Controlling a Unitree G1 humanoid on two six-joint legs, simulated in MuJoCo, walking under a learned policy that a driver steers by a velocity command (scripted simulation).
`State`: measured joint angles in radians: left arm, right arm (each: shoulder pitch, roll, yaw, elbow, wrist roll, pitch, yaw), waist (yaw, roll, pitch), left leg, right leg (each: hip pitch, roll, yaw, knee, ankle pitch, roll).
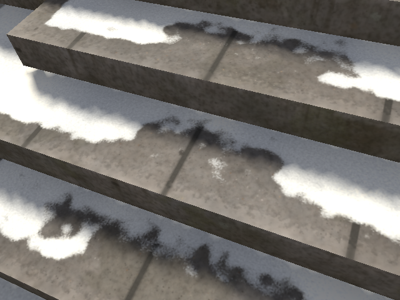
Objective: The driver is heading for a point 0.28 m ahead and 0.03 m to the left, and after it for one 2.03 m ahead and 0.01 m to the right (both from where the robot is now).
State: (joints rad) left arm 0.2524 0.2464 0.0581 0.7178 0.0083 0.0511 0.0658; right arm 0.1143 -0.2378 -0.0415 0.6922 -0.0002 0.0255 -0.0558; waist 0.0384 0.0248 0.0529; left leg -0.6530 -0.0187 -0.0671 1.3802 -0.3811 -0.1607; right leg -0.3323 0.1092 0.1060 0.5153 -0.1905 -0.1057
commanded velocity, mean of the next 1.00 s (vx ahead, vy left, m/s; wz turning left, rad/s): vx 0.13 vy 0.00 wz -0.21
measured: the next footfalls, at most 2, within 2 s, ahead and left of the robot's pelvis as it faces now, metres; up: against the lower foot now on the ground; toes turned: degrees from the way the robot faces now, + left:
left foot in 0.30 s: +0.11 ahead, +0.13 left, +0.00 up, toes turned -10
right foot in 0.78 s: +0.27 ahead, -0.12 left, +0.15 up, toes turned -17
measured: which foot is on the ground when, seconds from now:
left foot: up 0.00-0.28, down 0.30-0.82, up 0.84-1.00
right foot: down 0.00-0.30, up 0.32-0.76, down 0.78-1.00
